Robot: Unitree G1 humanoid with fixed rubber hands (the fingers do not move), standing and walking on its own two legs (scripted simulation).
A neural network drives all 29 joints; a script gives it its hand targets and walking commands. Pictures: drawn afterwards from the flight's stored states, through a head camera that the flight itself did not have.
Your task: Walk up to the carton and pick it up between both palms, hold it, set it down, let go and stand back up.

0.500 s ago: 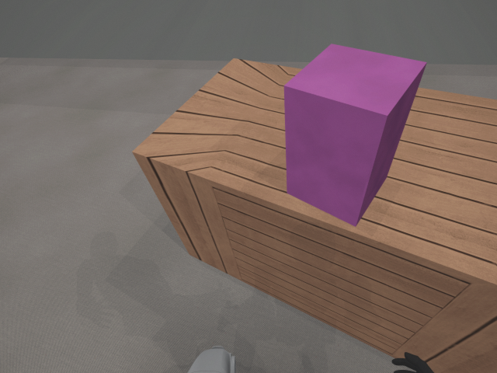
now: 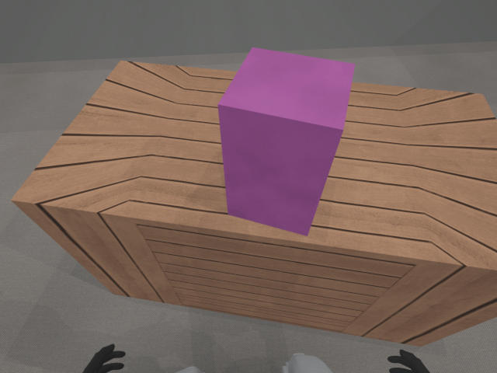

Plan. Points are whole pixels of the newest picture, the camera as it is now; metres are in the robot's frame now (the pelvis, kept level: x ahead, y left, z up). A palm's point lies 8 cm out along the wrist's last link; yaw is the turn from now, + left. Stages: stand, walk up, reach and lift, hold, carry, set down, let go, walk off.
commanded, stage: walk up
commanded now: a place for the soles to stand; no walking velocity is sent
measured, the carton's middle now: (282, 150) +0.50 -0.06 +0.05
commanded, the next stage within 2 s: none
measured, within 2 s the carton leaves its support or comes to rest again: neither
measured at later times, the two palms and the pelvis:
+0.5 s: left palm out of the picture +0.15 +0.24 -0.09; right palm out of the picture +0.02 -0.26 -0.10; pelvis -0.02 +0.02 +0.00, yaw -11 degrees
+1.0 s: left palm (110, 357) +0.17 +0.23 -0.08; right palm out of the picture -0.01 -0.26 -0.11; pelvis +0.00 +0.02 +0.01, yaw -16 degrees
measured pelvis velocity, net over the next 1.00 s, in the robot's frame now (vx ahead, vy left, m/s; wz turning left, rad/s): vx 0.00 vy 0.02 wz -0.28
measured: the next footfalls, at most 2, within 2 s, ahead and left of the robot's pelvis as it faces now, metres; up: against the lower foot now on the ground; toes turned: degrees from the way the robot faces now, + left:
right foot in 0.04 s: +0.06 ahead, -0.12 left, +0.00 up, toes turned -3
left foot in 0.38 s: +0.05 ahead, +0.14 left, +0.00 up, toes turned -6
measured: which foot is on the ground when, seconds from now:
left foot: down 0.00-0.08, up 0.10-0.36, down 0.38-1.00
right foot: up 0.00-0.02, down 0.04-1.00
